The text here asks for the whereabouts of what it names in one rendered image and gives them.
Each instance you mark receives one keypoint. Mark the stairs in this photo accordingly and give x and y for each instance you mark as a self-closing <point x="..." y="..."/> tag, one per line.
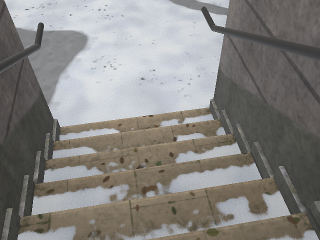
<point x="168" y="176"/>

